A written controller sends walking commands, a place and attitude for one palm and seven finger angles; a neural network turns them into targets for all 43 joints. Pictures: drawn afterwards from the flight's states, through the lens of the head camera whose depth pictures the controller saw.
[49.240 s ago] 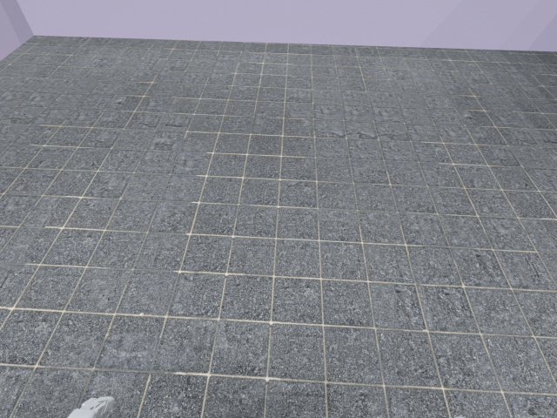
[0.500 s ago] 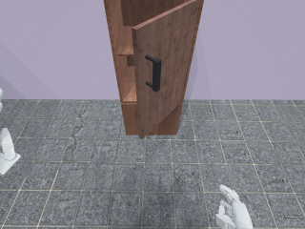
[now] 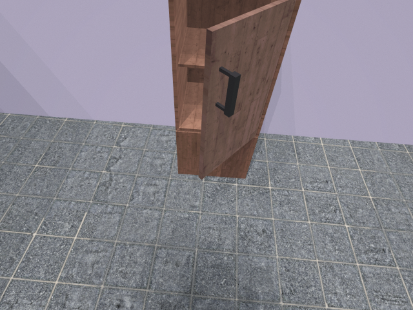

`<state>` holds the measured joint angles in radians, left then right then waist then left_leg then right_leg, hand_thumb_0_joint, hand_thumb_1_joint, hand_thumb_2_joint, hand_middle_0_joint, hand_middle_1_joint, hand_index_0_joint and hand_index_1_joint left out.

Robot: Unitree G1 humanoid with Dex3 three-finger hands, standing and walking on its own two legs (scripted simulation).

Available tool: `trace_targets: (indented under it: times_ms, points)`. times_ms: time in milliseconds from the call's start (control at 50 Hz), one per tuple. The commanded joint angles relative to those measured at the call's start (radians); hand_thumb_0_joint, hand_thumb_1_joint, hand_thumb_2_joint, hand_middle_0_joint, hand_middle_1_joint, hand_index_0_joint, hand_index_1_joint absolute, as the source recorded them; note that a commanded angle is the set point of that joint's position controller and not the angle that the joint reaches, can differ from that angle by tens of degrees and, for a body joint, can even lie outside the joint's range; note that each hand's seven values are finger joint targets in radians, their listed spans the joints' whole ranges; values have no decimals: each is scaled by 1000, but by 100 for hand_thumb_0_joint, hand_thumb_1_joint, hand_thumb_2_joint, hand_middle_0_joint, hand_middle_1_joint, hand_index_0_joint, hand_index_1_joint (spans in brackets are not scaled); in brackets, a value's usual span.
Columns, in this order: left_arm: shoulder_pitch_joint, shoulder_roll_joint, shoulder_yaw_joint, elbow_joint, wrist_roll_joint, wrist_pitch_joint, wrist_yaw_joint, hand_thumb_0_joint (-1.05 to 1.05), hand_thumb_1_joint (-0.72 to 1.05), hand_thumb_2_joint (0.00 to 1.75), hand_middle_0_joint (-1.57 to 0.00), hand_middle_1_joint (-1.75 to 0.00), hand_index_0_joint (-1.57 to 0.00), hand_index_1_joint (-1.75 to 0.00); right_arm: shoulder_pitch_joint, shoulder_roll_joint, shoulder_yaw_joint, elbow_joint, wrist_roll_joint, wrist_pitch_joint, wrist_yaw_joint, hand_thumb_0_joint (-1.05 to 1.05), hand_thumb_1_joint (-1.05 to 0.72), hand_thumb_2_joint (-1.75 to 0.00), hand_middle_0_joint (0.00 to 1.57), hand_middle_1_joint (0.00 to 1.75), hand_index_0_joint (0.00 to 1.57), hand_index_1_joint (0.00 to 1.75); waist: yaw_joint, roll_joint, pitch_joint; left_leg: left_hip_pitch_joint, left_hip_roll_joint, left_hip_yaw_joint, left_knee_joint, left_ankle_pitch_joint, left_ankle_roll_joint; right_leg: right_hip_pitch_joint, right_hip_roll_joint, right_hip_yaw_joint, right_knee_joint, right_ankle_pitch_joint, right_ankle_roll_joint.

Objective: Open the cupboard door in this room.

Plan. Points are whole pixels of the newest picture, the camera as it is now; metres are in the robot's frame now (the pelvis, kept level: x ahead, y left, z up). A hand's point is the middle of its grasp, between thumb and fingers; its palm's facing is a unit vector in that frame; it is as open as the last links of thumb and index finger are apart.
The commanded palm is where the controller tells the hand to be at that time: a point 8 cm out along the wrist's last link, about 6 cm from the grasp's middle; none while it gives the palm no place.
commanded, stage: let the arm hang, fingers relaxed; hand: left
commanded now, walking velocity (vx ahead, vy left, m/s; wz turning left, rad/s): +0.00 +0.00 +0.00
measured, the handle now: (226, 92) +0.65 -0.01 +0.05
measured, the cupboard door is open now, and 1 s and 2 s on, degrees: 49 49 49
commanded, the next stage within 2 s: look to check the result in 0.68 s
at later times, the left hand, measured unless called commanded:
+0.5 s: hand out of the picture -0.01 +0.18 -0.17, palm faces +0.02 -0.98 -0.19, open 7.4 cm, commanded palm none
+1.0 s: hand out of the picture +0.00 +0.17 -0.17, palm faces +0.04 -0.98 -0.20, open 7.4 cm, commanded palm none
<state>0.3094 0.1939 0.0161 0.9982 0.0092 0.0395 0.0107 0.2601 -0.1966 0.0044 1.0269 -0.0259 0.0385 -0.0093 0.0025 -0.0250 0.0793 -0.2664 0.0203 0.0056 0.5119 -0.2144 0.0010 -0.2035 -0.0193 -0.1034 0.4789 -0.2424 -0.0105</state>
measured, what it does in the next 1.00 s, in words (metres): stands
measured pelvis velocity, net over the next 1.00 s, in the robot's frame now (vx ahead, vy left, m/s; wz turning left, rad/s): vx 0.01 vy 0.00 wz -0.01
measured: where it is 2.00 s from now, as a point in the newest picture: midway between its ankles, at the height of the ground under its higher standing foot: outside the picture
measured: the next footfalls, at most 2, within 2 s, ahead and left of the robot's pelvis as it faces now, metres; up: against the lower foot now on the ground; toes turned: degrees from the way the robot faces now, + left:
none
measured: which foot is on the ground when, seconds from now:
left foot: down 0.00-1.00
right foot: down 0.00-1.00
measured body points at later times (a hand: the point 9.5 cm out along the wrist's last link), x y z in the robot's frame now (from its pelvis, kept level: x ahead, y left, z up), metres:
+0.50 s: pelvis -0.01 +0.01 +0.00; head +0.00 +0.00 +0.45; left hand -0.01 +0.23 -0.15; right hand -0.05 -0.19 -0.17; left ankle +0.04 +0.12 -0.74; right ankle +0.01 -0.11 -0.74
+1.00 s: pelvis +0.01 +0.00 +0.00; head +0.03 -0.01 +0.45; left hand +0.00 +0.22 -0.15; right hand +0.00 -0.21 -0.16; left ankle +0.04 +0.12 -0.74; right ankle +0.01 -0.11 -0.74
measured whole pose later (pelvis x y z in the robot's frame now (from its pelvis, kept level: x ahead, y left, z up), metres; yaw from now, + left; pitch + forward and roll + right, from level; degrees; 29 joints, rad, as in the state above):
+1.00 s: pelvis +0.01 +0.00 +0.00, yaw -1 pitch -2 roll +0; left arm 0.27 0.13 0.03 1.15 0.01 0.00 0.03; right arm 0.27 -0.13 -0.01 1.13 -0.02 0.01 -0.03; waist -0.01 0.02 0.06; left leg -0.22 0.01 0.02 0.43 -0.19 0.00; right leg -0.18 -0.03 -0.09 0.44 -0.24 -0.01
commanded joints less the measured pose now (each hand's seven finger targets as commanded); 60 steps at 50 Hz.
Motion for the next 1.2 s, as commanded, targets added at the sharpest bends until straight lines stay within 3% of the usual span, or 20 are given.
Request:
trace_targets:
  times_ms: [0,120,180,360,460,620,760,1180]
  points:
    - [-5,113,17,14,1,-41,9,0,90,90,-20,-30,-20,-30,14,-92,-23,-29,2,-24,-14,0,-90,-90,20,30,20,30,-11,113,-34,-17,67,-79,-168,-110,25,0,-85,124,-158,-84,-38]
    - [16,87,16,89,3,-39,13,0,90,90,-20,-30,-20,-30,84,-74,-27,29,1,-24,-18,0,-90,-90,20,30,20,30,-14,13,4,-11,70,-79,-192,-140,33,-45,-81,117,-168,-145,-33]
    - [29,78,17,107,4,-37,15,0,90,90,-20,-30,-20,-30,98,-62,-29,46,0,-24,-18,0,-90,-90,20,30,20,30,-10,0,16,-16,68,-75,-193,-153,35,-64,-80,113,-164,-169,-29]
    - [51,53,26,118,7,-34,21,0,90,90,-20,-30,-20,-30,124,-24,-30,74,-3,-26,-19,0,-90,-90,20,30,20,30,-4,49,50,-70,71,-92,-227,-205,38,-72,-65,108,-126,-163,-23]
    - [49,43,29,117,6,-41,23,0,90,90,-20,-30,-20,-30,132,-10,-30,76,-2,-32,-20,0,-90,-90,20,30,20,30,-6,27,18,-46,62,-76,-202,-135,35,-57,-77,112,-123,-123,-27]
    - [38,34,29,118,4,-46,25,0,90,90,-20,-30,-20,-30,127,-3,-29,80,1,-37,-23,0,-90,-90,20,30,20,30,-11,67,16,-21,66,-73,-198,-86,31,-50,-79,114,-125,-69,-29]
    - [32,41,30,123,3,-51,25,0,90,90,-20,-30,-20,-30,120,-5,-29,82,2,-37,-23,0,-90,-90,20,30,20,30,-14,24,-1,17,59,-50,-167,-15,25,-42,-94,114,-143,-54,-31]
    - [8,57,22,132,-1,-58,25,0,90,90,-20,-30,-20,-30,57,-35,-20,101,6,-44,-27,0,-90,-90,20,30,20,30,-9,28,-14,73,73,-50,-166,142,20,30,-98,101,-151,96,-26]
